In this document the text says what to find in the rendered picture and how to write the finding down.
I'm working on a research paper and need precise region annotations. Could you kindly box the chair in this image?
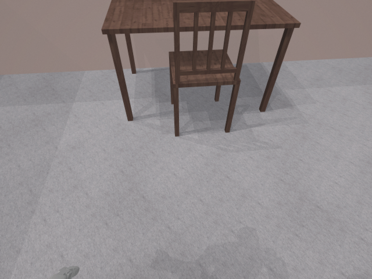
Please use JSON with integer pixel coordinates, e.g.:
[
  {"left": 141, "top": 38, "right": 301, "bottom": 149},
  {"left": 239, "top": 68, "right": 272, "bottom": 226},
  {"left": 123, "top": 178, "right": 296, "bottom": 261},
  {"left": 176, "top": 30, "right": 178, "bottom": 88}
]
[{"left": 169, "top": 0, "right": 255, "bottom": 137}]

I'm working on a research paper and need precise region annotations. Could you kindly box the table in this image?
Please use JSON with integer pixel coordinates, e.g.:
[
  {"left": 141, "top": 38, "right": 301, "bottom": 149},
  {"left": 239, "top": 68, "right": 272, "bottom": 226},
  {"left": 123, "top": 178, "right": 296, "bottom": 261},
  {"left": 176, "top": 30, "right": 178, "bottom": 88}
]
[{"left": 101, "top": 0, "right": 301, "bottom": 121}]

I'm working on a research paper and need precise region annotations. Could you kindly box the left robot hand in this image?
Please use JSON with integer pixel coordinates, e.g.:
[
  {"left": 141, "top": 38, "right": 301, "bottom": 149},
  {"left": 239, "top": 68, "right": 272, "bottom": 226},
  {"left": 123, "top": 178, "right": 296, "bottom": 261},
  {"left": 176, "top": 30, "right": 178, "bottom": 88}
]
[{"left": 50, "top": 266, "right": 80, "bottom": 279}]

